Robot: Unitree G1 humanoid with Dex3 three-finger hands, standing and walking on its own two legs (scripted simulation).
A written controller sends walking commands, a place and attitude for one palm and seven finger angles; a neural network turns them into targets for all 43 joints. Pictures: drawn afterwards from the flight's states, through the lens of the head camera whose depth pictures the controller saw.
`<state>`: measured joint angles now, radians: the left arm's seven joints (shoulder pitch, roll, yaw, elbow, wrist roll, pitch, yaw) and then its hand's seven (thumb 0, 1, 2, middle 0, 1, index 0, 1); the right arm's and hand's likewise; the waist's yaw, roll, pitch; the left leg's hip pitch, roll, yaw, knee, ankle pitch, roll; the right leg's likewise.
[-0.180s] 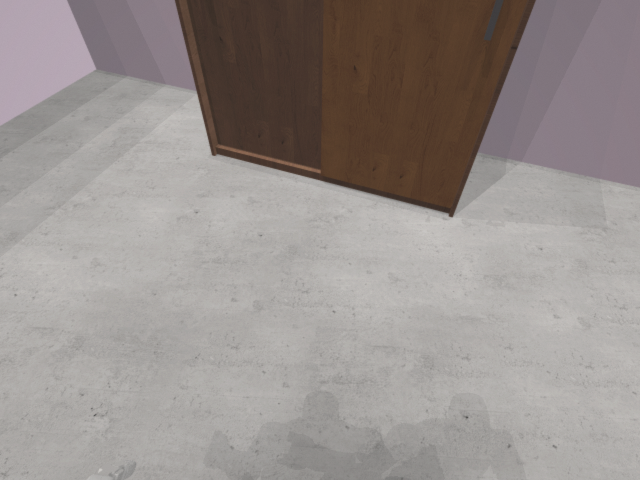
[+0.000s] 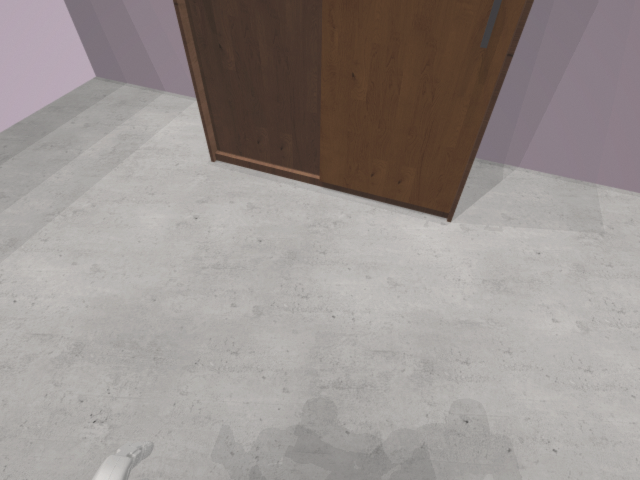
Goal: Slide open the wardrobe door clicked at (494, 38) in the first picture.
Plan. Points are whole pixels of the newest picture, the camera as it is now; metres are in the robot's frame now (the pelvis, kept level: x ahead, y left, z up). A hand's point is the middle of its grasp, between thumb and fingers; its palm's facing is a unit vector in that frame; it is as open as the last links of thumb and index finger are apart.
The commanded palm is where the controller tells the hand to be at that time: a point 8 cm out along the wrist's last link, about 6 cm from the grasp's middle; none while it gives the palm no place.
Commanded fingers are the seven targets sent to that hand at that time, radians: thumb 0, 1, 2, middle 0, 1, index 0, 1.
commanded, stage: stand and wait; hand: right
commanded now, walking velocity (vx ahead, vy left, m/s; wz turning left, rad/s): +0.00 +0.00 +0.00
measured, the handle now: (494, 9) +1.33 -0.44 +0.10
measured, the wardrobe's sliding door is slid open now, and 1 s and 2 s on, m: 0.00 0.00 0.00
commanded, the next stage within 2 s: look at it before walking up in 0.80 s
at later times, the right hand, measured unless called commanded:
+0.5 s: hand out of the picture +0.06 -0.24 -0.15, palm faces -0.02 +0.94 -0.33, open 7.4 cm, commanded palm none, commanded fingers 0.00 -0.90 -0.90 0.20 0.30 0.20 0.30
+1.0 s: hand out of the picture +0.06 -0.23 -0.15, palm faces -0.03 +0.95 -0.32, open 7.4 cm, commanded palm none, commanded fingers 0.00 -0.90 -0.90 0.20 0.30 0.20 0.30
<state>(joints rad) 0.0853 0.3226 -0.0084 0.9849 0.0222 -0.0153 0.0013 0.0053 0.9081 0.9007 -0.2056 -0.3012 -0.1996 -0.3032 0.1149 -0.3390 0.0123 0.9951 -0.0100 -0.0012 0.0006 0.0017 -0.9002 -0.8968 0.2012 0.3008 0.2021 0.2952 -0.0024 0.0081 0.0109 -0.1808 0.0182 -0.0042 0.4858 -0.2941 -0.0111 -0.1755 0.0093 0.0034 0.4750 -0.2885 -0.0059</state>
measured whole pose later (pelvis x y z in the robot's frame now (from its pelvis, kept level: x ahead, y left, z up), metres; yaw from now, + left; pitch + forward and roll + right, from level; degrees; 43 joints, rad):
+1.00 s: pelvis -0.02 +0.01 +0.01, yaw +0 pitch -2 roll +0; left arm 0.13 0.33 -0.01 1.10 0.01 -0.01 0.00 0.00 0.91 0.90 -0.21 -0.30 -0.20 -0.30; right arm 0.14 -0.34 0.01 1.08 -0.01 -0.01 0.00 0.00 -0.90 -0.90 0.20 0.30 0.20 0.30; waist 0.00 0.01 0.03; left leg -0.14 0.00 0.00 0.38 -0.21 0.00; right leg -0.14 -0.01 0.01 0.38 -0.21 0.01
